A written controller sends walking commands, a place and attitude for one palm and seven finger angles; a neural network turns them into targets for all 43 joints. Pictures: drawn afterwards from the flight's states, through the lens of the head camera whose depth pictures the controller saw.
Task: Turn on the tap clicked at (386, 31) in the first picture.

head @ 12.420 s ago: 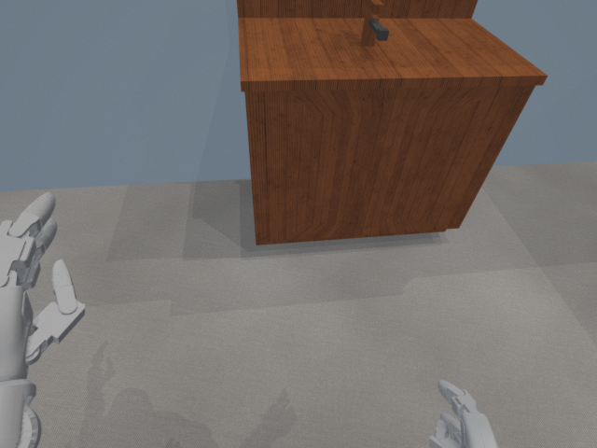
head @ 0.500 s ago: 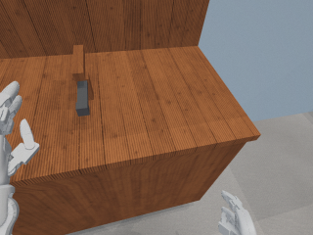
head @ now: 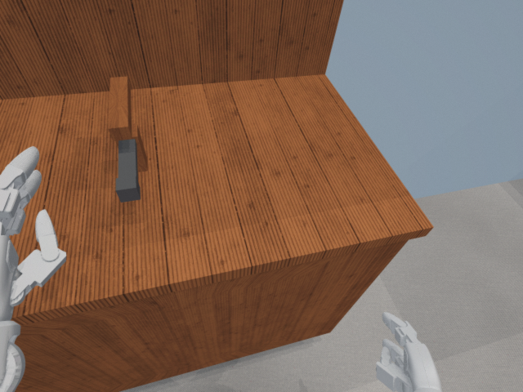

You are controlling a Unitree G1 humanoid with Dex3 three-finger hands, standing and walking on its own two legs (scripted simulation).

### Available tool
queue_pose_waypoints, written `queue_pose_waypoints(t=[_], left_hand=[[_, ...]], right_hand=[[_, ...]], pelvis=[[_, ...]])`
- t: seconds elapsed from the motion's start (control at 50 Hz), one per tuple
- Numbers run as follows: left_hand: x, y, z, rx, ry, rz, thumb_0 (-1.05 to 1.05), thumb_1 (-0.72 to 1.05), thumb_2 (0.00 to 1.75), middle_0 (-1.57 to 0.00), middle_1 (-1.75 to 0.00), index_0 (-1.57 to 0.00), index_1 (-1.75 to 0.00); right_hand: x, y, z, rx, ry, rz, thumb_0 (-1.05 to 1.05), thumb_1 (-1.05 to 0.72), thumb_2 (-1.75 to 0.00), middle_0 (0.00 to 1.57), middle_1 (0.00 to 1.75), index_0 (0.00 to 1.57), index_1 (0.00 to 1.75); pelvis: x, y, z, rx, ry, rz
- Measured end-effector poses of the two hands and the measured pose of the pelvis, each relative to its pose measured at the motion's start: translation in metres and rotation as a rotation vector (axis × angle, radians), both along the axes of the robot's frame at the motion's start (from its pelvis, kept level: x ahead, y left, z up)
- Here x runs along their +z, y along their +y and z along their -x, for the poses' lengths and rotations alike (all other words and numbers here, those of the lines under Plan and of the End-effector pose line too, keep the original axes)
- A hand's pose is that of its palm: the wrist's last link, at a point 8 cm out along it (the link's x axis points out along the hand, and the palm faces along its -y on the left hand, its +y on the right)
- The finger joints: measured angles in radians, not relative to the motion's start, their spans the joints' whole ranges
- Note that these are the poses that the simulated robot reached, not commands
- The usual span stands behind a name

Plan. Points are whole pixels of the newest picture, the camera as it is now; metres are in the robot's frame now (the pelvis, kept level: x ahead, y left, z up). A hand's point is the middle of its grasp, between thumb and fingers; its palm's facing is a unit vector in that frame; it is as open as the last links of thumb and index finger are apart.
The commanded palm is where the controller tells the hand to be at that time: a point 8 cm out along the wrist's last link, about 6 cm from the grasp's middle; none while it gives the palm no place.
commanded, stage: look again from close up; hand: left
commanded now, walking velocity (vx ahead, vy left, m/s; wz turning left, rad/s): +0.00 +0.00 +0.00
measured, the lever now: (128, 189) +0.36 +0.24 +0.10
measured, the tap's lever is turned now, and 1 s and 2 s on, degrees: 0 0 0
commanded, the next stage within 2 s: shuffle to correct the standing spot in 0.28 s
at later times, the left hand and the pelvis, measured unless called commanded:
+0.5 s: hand (70, 257) +0.22 +0.24 +0.15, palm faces +0.38 -0.85 -0.37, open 7.4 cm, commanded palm +0.16 +0.27 +0.17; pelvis +0.00 -0.01 +0.00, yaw +0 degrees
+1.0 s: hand (134, 251) +0.23 +0.17 +0.15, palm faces +0.34 -0.86 -0.38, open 7.4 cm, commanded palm +0.17 +0.21 +0.17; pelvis +0.01 -0.07 -0.01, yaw +1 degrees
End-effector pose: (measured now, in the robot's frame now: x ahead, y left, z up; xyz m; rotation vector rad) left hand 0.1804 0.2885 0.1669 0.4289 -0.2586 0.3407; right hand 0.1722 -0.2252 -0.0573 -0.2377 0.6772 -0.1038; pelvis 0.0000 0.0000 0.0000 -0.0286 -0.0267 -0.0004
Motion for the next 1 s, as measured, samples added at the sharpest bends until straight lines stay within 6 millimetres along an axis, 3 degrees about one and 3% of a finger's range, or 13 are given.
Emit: queue_pose_waypoints(t=[0.32,0.62,0.76,1.0], left_hand=[[0.001,-0.008,0.005,0.027,0.026,0.004,0.01,0.89,0.9,-0.21,-0.3,-0.21,-0.31],[0.003,-0.021,-0.002,0.021,0.028,0.006,0.01,0.89,0.9,-0.21,-0.3,-0.21,-0.31],[0.004,-0.042,-0.006,0.007,0.038,0.005,0.01,0.89,0.9,-0.21,-0.3,-0.21,-0.31],[0.002,-0.073,-0.015,-0.018,0.061,0.001,0.01,0.89,0.9,-0.21,-0.3,-0.21,-0.31]], right_hand=[[-0.008,0.001,0.003,0.006,0.022,-0.033,0.01,-0.9,-0.9,0.2,0.3,0.2,0.3],[-0.007,-0.012,-0.001,0.002,0.027,-0.047,0.01,-0.91,-0.9,0.2,0.3,0.2,0.3],[-0.01,-0.028,-0.005,0.004,0.031,-0.064,0.01,-0.9,-0.9,0.2,0.3,0.2,0.3],[-0.019,-0.073,-0.008,-0.045,0.055,-0.036,0.01,-0.91,-0.9,0.2,0.3,0.2,0.3]], pelvis=[[0.001,-0.008,0.0,0.006,0.003,-0.002],[0.001,-0.023,-0.002,0.01,0.01,-0.012],[0.0,-0.041,-0.006,0.01,0.018,-0.006],[-0.007,-0.068,-0.013,0.009,0.022,0.0]])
